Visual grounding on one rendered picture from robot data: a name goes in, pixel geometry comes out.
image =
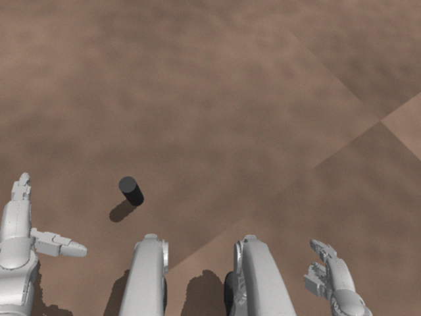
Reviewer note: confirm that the left robot hand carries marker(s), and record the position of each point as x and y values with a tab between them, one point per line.
16	222

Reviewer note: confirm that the right robot arm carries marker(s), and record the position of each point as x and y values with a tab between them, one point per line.
346	302

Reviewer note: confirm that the can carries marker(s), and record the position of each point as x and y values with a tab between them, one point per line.
130	189

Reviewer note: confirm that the right robot hand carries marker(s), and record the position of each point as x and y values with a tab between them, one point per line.
322	281

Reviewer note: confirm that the left robot arm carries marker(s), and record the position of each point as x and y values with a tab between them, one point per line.
18	272

